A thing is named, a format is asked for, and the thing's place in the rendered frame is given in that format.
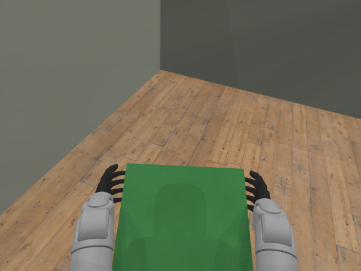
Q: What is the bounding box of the right robot hand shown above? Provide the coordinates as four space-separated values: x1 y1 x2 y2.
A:
245 171 271 212

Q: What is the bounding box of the robot left forearm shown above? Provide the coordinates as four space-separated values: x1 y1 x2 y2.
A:
69 192 115 271

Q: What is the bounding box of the robot right forearm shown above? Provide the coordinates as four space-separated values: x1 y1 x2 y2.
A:
252 198 298 271

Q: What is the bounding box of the left robot hand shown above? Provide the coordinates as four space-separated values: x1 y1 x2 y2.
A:
95 164 126 203

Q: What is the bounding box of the carton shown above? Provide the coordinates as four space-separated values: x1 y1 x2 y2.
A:
112 163 253 271

